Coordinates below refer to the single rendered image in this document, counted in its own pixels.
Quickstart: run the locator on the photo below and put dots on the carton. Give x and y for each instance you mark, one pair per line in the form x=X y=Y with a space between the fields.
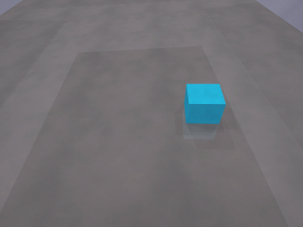
x=204 y=103

